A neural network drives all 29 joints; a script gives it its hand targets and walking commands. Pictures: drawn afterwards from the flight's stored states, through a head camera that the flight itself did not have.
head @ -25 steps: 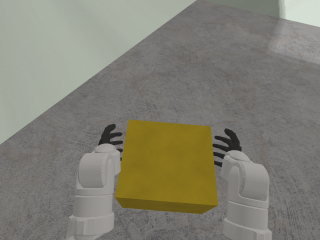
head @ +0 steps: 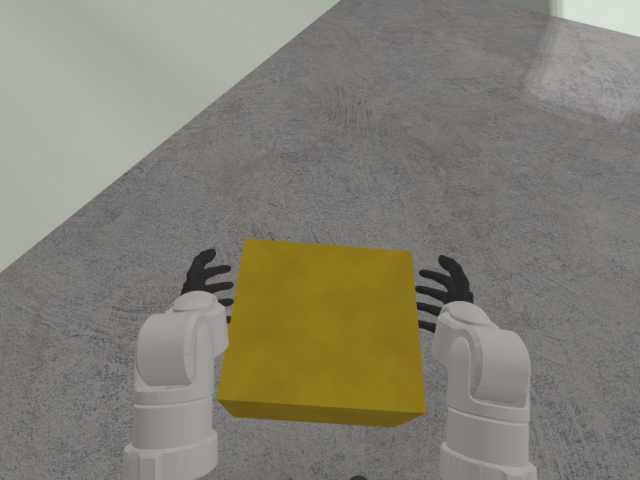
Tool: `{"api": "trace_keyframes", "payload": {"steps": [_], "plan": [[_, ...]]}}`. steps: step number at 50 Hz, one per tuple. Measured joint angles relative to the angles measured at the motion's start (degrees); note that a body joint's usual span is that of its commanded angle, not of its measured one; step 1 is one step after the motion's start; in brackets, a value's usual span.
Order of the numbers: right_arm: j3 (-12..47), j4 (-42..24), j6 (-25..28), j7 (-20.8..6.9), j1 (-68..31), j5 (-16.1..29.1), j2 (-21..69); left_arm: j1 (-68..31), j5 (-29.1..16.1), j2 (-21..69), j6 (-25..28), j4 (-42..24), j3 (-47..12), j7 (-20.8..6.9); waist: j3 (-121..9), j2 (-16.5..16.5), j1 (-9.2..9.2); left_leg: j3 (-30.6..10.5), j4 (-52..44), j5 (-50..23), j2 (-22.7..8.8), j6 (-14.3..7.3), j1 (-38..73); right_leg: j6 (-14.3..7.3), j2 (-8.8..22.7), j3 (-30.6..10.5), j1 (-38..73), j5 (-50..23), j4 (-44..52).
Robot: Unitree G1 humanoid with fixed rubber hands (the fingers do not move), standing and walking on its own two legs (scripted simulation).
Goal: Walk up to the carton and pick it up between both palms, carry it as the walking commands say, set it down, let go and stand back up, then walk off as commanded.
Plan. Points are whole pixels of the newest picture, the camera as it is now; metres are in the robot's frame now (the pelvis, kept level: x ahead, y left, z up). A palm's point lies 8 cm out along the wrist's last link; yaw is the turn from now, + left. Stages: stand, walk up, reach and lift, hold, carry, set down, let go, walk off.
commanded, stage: carry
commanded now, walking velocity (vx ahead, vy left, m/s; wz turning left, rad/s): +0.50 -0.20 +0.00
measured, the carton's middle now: (321, 335) +0.31 +0.00 -0.03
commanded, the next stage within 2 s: none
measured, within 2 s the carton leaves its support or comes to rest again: neither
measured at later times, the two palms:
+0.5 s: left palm (291, 152) +0.57 +0.05 +0.06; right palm (478, 156) +0.57 -0.24 +0.07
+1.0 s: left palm (343, 66) +0.84 -0.04 +0.06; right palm (486, 62) +0.86 -0.33 +0.07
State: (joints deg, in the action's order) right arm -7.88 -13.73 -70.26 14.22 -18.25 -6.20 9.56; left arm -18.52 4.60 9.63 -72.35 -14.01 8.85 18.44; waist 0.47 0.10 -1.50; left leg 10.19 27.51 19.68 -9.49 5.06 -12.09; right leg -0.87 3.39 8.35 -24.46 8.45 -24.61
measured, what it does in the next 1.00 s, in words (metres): walks ahead: left foot, then right foot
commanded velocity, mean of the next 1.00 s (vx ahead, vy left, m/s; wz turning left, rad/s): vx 0.50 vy -0.20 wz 0.00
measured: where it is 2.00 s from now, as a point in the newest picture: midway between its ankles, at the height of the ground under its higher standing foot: (414, 234)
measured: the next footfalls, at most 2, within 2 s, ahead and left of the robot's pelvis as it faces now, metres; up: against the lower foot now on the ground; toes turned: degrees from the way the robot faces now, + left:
left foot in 0.28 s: +0.24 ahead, +0.03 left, +0.00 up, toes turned +12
right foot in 0.58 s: +0.45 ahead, -0.25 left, +0.00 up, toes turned -9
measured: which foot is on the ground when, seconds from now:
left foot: down 0.00-0.02, up 0.04-0.26, down 0.28-0.60, up 0.62-0.86, down 0.88-1.00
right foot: down 0.00-0.30, up 0.32-0.56, down 0.58-0.92, up 0.94-1.00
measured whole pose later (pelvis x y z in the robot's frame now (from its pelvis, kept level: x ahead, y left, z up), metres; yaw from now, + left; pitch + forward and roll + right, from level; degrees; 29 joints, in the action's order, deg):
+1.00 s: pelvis +0.55 -0.20 +0.00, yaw -1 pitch +7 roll +0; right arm -9.3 -8.8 -68.0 11.8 -21.0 -8.1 10.5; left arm -18.1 2.9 9.5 -71.5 -13.0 10.2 20.7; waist -0.1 -2.1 0.7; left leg 12.2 28.5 14.6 -4.7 -0.9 -20.2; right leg 0.1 -1.6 3.0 -24.6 23.5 -56.6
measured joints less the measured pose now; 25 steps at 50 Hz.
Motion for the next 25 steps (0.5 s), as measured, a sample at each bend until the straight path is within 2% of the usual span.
{"api": "trace_keyframes", "payload": {"steps": [1,2,4,6,8,12,14,15,17,19,21,23,25], "plan": [[-0.42,-0.2,-0.02,0.06,-0.26,-0.1,-0.2,-0.48,0.27,0.16,0.46,0.68,-0.31,-0.27,-0.3,0.78,-0.1,-1.25,3.54,2.17,-1.37,-0.08,-0.81,-0.58,-0.6,1.3,0.27,-2.79,-1.21],[-1.07,-0.05,0.09,-0.03,-0.5,-0.03,-0.61,-1.04,0.8,0.35,1.19,1.9,-0.84,-0.62,-0.63,1.48,0.02,-3.66,9.08,4.85,-1.8,-0.77,-2.9,-1.15,-1.24,2.32,-0.04,-1.09,-3.64],[-2.43,1.24,0.18,-0.14,-1.07,0.14,-1.23,-2.28,1.49,0.78,2.14,4.89,-1.22,-0.66,-1.18,1.0,0.02,-6.95,22.48,9.88,0.12,-2.46,-8.73,-2.07,-1.38,3.47,0.59,3.88,-5.55],[-3.22,2.69,0.07,0.09,-1.63,0.37,-1.34,-2.4,1.56,0.85,2.49,6.58,-1.31,-0.52,-1.31,0.22,-0.09,-6.77,29.33,10.23,2.18,-3.02,-13.16,-2.31,-1.44,4.08,2.66,6.01,-4.34],[-3.58,3.38,0.2,0.37,-1.81,0.42,-0.65,-1.84,1.26,0.65,2.25,6.35,-1.13,-0.22,-1.05,-0.57,0.08,-5.06,26.68,8.62,3.77,-2.95,-15.14,-2.37,-1.78,4.14,5.24,6.62,-2.17],[-2.69,2.58,0.83,0.75,-1.24,0.34,0.49,-0.88,1.28,0.3,2.02,4.35,-0.21,-0.99,-0.34,-0.91,0.92,-2.09,12.96,1.98,5.94,-3.18,-15.78,-3.23,-3.67,4.02,10.57,8.71,1.23],[-2.24,1.68,0.61,0.09,-1.31,-0.08,0.41,-0.69,1.06,0.26,1.73,3.06,-0.18,-0.99,0.21,-0.77,1.36,0.12,2.89,-5.31,6.95,-4.34,-13.55,-3.13,-4.58,3.9,13.02,11.15,0.56],[-1.78,1.65,0.73,-0.33,-1.46,-0.28,0.49,-0.37,0.83,0.01,1.43,2.01,-0.12,-0.72,0.3,-1.31,1.86,0.76,0.69,-10.69,7.14,-6.48,-12.0,-2.92,-4.61,3.21,13.3,12.95,-1.72],[-0.98,3.02,1.73,-1.58,-1.92,-0.92,0.62,0.39,-0.41,-0.69,1.1,0.61,0.22,0.45,0.14,-2.58,2.33,2.04,2.08,-8.13,6.74,-8.07,-10.33,-1.63,-4.11,0.81,9.71,14.25,-12.58],[-0.94,3.76,2.02,-2.65,-1.98,-1.76,0.64,0.69,-1.34,-0.67,0.84,0.35,0.38,1.54,-0.31,-2.05,2.28,2.28,1.32,-4.68,6.01,-7.51,-8.26,-0.43,-5.14,-3.2,3.54,14.94,-26.33],[-1.1,3.69,1.8,-2.72,-1.49,-1.71,0.52,1.05,-1.69,-0.19,0.73,0.41,0.31,2.34,-0.85,-1.13,1.88,2.15,-0.87,-3.68,5.31,-6.09,-5.61,0.59,-4.73,-5.14,-1.32,13.71,-31.67],[-1.13,2.91,1.37,-2.01,-0.97,-0.99,0.36,1.02,-1.88,-0.29,0.49,0.43,-0.16,2.44,-0.88,-0.15,1.1,1.63,-2.95,-3.1,4.35,-4.91,-2.72,1.37,-3.19,-5.51,-3.82,13.0,-27.06],[-0.81,1.46,1.02,-1.25,-0.48,-0.42,0.2,0.66,-1.56,-0.23,0.49,0.17,-0.24,1.72,-0.61,0.45,0.33,0.94,-4.21,-2.02,3.1,-3.64,0.02,1.66,-1.8,-4.84,-4.44,11.19,-17.33]]}}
